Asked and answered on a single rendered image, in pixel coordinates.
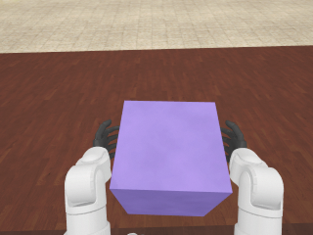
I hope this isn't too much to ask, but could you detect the robot left forearm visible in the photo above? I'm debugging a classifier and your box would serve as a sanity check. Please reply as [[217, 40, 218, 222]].
[[64, 146, 112, 235]]

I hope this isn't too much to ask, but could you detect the carton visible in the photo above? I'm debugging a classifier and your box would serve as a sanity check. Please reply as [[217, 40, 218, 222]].
[[110, 100, 233, 216]]

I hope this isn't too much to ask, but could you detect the robot right hand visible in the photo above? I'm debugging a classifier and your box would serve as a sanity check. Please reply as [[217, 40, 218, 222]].
[[220, 120, 247, 164]]

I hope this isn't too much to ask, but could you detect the robot right forearm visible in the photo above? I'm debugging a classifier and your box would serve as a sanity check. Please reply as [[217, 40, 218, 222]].
[[229, 148, 284, 235]]

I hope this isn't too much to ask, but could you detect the robot left hand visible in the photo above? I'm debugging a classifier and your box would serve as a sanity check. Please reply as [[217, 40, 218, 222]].
[[92, 119, 120, 160]]

